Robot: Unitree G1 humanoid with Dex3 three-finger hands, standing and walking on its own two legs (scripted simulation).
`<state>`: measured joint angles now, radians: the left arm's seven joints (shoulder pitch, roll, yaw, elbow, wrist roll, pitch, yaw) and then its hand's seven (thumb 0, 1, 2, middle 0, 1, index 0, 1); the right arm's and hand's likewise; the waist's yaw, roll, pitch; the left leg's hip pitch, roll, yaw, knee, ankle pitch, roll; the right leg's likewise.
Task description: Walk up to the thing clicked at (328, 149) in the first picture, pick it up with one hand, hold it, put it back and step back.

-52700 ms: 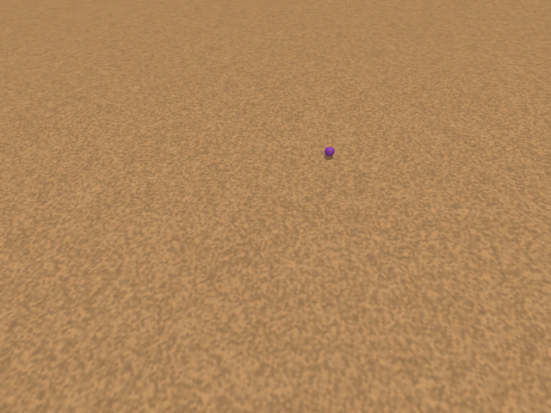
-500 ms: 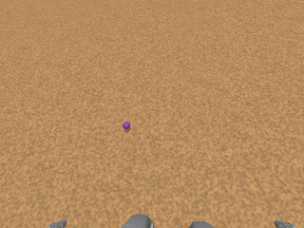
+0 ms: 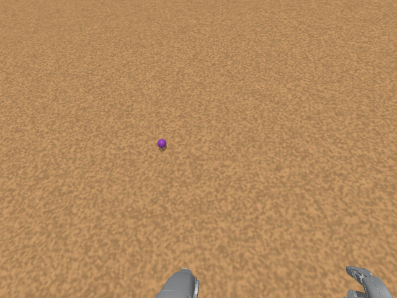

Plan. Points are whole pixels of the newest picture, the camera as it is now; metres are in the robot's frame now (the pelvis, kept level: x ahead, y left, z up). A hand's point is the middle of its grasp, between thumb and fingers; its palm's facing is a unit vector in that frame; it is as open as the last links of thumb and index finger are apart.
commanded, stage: step back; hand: left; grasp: from above
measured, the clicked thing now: (161, 143) +1.02 +0.35 -0.73
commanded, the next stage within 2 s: stand in 1.34 s
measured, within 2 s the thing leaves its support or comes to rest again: neither
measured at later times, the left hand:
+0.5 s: hand out of the picture -0.03 +0.29 -0.14, palm faces +0.07 -0.92 -0.39, open 7.4 cm
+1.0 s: hand out of the picture +0.05 +0.30 -0.14, palm faces +0.07 -0.93 -0.35, open 7.4 cm
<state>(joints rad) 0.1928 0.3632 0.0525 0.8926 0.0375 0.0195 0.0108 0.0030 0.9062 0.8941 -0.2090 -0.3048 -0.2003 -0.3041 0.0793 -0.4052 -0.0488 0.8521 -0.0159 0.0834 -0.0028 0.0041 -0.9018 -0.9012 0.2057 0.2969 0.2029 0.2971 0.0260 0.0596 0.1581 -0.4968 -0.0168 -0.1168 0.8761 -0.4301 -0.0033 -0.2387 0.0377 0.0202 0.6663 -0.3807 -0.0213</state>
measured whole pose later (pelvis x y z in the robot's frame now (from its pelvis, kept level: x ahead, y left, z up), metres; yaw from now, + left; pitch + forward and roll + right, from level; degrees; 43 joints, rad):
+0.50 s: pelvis -0.06 +0.01 +0.01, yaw +4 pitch -3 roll +0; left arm 0.24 0.40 0.07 0.99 0.03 0.00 -0.03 0.01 0.91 0.89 -0.21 -0.30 -0.20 -0.30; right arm 0.24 -0.36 -0.04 1.00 -0.04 0.01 0.02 0.01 -0.90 -0.90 0.21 0.30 0.21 0.30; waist -0.01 -0.01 0.06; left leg -0.21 0.03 -0.03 0.62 -0.36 -0.02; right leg -0.28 0.01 -0.01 0.62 -0.31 -0.01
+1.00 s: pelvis -0.02 +0.03 +0.02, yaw +4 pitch -2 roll +0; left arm 0.13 0.37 0.03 1.05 0.01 -0.02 0.00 0.00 0.91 0.89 -0.21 -0.30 -0.20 -0.30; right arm 0.09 -0.33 -0.02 1.07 -0.02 -0.02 0.01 0.01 -0.90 -0.90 0.21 0.30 0.20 0.30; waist 0.02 -0.01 0.07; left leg -0.21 0.03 0.01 0.52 -0.27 -0.01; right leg -0.19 -0.01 0.01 0.51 -0.28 0.01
